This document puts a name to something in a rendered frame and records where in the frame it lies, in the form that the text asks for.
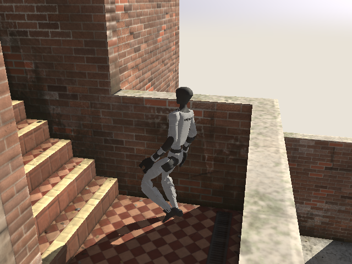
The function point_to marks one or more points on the stairs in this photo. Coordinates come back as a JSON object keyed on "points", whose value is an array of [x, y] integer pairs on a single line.
{"points": [[67, 198]]}

